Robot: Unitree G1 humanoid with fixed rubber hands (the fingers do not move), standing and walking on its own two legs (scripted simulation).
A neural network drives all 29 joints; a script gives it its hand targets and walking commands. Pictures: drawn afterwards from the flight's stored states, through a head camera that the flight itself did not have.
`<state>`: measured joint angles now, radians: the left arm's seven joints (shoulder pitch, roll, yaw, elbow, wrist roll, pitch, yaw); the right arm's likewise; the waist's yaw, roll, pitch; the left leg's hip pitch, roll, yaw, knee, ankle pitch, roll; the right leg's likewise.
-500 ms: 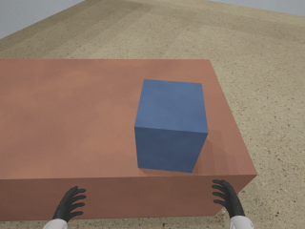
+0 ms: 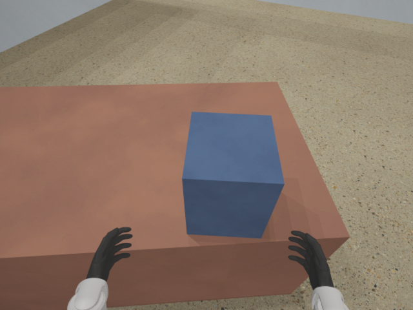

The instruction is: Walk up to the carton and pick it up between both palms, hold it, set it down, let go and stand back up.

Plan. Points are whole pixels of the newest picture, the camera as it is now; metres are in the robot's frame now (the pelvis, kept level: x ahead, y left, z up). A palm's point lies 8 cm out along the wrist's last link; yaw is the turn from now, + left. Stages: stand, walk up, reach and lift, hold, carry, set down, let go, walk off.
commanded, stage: reach and lift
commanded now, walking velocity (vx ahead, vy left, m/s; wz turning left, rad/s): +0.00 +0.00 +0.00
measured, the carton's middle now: (227, 177) +0.44 -0.01 -0.05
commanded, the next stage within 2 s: none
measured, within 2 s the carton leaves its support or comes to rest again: neither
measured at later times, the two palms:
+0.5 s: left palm (114, 230) +0.27 +0.23 -0.02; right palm (311, 244) +0.27 -0.18 -0.03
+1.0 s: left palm (117, 182) +0.34 +0.23 +0.04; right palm (310, 196) +0.34 -0.18 +0.04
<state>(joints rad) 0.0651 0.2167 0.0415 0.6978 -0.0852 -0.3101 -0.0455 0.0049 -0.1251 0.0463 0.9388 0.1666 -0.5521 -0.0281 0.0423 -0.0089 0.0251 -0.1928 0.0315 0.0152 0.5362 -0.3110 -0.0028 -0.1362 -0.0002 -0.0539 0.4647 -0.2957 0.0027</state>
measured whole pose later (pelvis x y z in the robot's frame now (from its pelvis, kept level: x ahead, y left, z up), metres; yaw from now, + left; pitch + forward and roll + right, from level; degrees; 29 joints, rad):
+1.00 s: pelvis -0.01 +0.00 +0.00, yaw -2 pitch +5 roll -1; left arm -0.52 0.27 0.05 0.94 -0.19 -0.20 -0.04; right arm -0.50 -0.17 0.10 0.97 0.31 -0.28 -0.12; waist 0.03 -0.01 -0.07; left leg -0.35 0.04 0.03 0.54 -0.28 0.00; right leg -0.31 0.01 -0.02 0.48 -0.25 0.00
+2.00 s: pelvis -0.02 -0.01 +0.00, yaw -1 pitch +18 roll -1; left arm -1.15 0.37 -0.09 1.46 -0.30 -0.15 -0.01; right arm -1.10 -0.28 0.14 1.33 0.44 -0.07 -0.07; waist -0.01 -0.03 -0.22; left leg -0.61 0.04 0.01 0.51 -0.21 -0.01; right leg -0.56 0.02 -0.04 0.45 -0.20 -0.01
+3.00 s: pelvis -0.03 +0.00 -0.04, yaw -1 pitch +30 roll -2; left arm -1.12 0.21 0.10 1.55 -0.13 -0.46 0.00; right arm -1.05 -0.13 -0.12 1.36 0.12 -0.38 -0.12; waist 0.00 0.00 -0.25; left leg -0.99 0.03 0.00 0.75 -0.29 -0.01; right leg -0.95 0.00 -0.05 0.72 -0.29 -0.01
